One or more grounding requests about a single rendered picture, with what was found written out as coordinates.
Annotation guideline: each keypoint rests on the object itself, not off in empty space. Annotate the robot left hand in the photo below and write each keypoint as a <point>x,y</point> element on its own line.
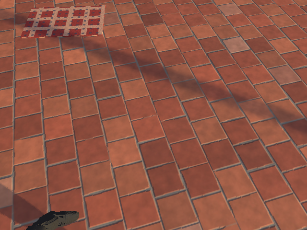
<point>53,220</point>

